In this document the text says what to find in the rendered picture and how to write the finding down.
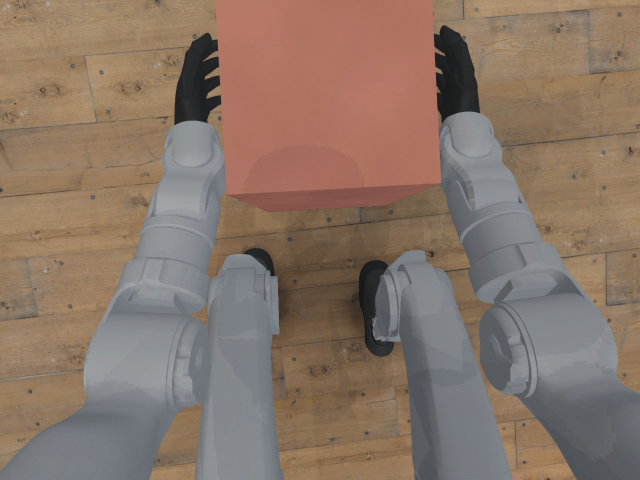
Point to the robot left thigh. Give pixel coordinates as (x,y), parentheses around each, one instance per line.
(237,433)

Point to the robot right hand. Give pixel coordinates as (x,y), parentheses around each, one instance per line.
(457,84)

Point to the robot left foot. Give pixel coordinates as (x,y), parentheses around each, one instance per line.
(262,257)

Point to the robot right forearm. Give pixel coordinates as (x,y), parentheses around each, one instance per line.
(508,257)

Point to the robot left forearm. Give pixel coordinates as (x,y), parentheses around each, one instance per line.
(169,271)

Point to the robot left upper arm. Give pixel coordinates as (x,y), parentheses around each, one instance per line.
(143,369)

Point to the robot right upper arm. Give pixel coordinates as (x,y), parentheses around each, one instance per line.
(556,354)

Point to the robot left hand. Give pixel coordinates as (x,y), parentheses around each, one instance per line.
(192,90)

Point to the carton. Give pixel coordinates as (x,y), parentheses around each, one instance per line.
(327,103)

